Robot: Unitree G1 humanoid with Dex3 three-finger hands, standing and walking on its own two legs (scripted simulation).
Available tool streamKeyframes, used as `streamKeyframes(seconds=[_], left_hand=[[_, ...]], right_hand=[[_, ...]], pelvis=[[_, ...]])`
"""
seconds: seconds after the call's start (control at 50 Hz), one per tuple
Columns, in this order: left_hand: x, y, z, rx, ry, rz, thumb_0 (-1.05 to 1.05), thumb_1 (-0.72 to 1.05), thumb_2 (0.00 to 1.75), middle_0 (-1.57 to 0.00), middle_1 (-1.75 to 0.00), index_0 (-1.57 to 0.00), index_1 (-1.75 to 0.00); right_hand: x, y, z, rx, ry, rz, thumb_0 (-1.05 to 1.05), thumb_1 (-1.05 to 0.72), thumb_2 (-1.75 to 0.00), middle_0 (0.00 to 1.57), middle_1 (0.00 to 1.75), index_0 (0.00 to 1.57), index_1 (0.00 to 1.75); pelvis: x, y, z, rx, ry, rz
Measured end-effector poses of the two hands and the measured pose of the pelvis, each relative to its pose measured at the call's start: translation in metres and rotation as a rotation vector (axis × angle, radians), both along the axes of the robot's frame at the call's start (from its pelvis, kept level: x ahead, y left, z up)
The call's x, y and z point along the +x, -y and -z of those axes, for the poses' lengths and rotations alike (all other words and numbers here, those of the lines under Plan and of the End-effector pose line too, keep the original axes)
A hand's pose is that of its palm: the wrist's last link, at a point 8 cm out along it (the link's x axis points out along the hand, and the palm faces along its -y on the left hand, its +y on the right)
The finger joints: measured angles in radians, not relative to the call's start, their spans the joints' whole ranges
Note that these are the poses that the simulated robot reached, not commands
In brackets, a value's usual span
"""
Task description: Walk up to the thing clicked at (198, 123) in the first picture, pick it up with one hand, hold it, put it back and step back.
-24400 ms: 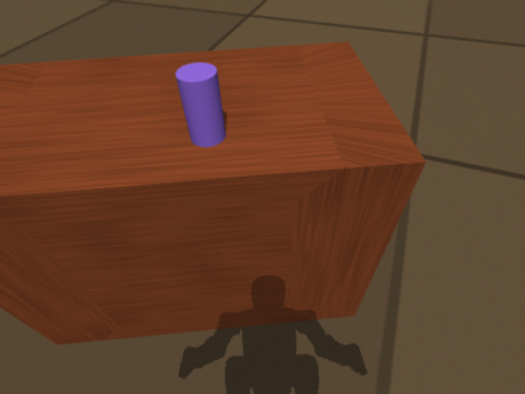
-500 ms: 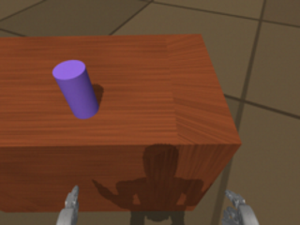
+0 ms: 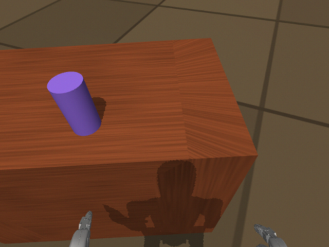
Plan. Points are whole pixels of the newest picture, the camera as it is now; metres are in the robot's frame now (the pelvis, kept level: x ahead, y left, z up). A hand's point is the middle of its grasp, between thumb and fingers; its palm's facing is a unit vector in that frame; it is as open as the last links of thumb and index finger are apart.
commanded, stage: home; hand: left
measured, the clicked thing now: (77, 105) +0.46 +0.24 +0.11
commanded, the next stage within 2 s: stand in 1.66 s
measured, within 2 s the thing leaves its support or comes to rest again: neither
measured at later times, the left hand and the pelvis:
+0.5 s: hand out of the picture +0.03 +0.27 -0.14, palm faces -0.05 -0.92 -0.39, open 17.5 cm; pelvis -0.01 +0.00 +0.01, yaw +1 degrees
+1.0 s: hand out of the picture +0.05 +0.26 -0.14, palm faces -0.04 -0.93 -0.36, open 17.5 cm; pelvis -0.01 +0.01 +0.01, yaw +0 degrees
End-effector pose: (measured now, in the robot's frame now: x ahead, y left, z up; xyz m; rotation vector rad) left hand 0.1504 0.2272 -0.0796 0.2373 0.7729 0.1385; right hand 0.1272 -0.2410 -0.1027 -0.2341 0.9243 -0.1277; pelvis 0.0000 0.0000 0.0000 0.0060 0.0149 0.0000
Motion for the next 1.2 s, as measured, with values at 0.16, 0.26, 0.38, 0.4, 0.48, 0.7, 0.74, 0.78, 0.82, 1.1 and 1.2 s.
streamKeyframes(seconds=[0.16, 0.26, 0.38, 0.4, 0.48, 0.7, 0.74, 0.78, 0.82, 1.1, 1.2], left_hand=[[-0.049, -0.049, 0.014, 0.111, -0.228, 0.014, -0.01, -0.54, 0.05, -0.06, -0.05, -0.06, -0.06], [-0.082, -0.075, 0.015, 0.15, -0.341, -0.033, -0.01, -0.53, 0.05, -0.06, -0.05, -0.06, -0.05], [-0.11, -0.087, 0.017, 0.158, -0.435, -0.068, -0.01, -0.54, 0.05, -0.06, -0.05, -0.05, -0.05], [-0.114, -0.087, 0.018, 0.156, -0.446, -0.07, -0.01, -0.54, 0.05, -0.06, -0.05, -0.05, -0.05], [-0.122, -0.086, 0.021, 0.141, -0.476, -0.073, -0.01, -0.55, 0.04, -0.06, -0.05, -0.05, -0.05], [-0.123, -0.08, 0.027, 0.104, -0.497, -0.074, -0.01, -0.56, 0.04, -0.06, -0.05, -0.05, -0.05], [-0.122, -0.08, 0.027, 0.103, -0.5, -0.075, -0.01, -0.56, 0.04, -0.06, -0.05, -0.05, -0.05], [-0.121, -0.079, 0.027, 0.103, -0.5, -0.077, -0.01, -0.56, 0.04, -0.06, -0.05, -0.05, -0.05], [-0.119, -0.079, 0.027, 0.103, -0.497, -0.078, -0.01, -0.56, 0.04, -0.06, -0.05, -0.05, -0.05], [-0.099, -0.079, 0.026, 0.101, -0.471, -0.076, -0.01, -0.56, 0.04, -0.06, -0.05, -0.05, -0.05], [-0.094, -0.078, 0.025, 0.099, -0.462, -0.075, -0.01, -0.56, 0.04, -0.06, -0.05, -0.05, -0.05]], right_hand=[[-0.018, 0.033, 0.005, -0.039, -0.087, 0.0, 0.0, -0.9, -0.9, 0.2, 0.3, 0.2, 0.3], [-0.044, 0.05, 0.008, -0.071, -0.18, 0.017, 0.0, -0.9, -0.9, 0.2, 0.3, 0.2, 0.3], [-0.072, 0.056, 0.012, -0.086, -0.283, 0.033, 0.0, -0.9, -0.9, 0.2, 0.3, 0.2, 0.3], [-0.076, 0.056, 0.012, -0.086, -0.295, 0.036, 0.0, -0.9, -0.9, 0.2, 0.3, 0.2, 0.3], [-0.087, 0.053, 0.013, -0.083, -0.328, 0.042, 0.0, -0.9, -0.9, 0.2, 0.3, 0.2, 0.3], [-0.094, 0.044, 0.014, -0.074, -0.344, 0.045, 0.0, -0.9, -0.9, 0.2, 0.3, 0.2, 0.3], [-0.093, 0.044, 0.014, -0.073, -0.343, 0.046, 0.0, -0.9, -0.9, 0.2, 0.3, 0.2, 0.3], [-0.091, 0.044, 0.014, -0.073, -0.342, 0.046, 0.0, -0.9, -0.9, 0.2, 0.3, 0.2, 0.3], [-0.089, 0.044, 0.014, -0.074, -0.341, 0.045, 0.0, -0.9, -0.9, 0.2, 0.3, 0.2, 0.3], [-0.069, 0.047, 0.01, -0.088, -0.313, 0.042, 0.0, -0.9, -0.9, 0.2, 0.3, 0.2, 0.3], [-0.064, 0.048, 0.009, -0.091, -0.306, 0.043, 0.0, -0.9, -0.9, 0.2, 0.3, 0.2, 0.3]], pelvis=[[-0.002, 0.001, -0.001, -0.003, 0.025, -0.008], [-0.005, 0.0, -0.004, -0.003, 0.036, -0.01], [-0.01, -0.001, -0.007, -0.004, 0.046, -0.011], [-0.01, -0.002, -0.007, -0.004, 0.047, -0.011], [-0.013, -0.004, -0.009, -0.005, 0.049, -0.009], [-0.016, -0.008, -0.01, -0.001, 0.044, -0.005], [-0.016, -0.008, -0.011, 0.0, 0.041, -0.006], [-0.015, -0.008, -0.011, 0.0, 0.041, -0.006], [-0.014, -0.008, -0.011, -0.001, 0.041, -0.006], [-0.006, -0.007, -0.011, -0.003, 0.04, -0.007], [-0.005, -0.007, -0.011, -0.003, 0.041, -0.007]])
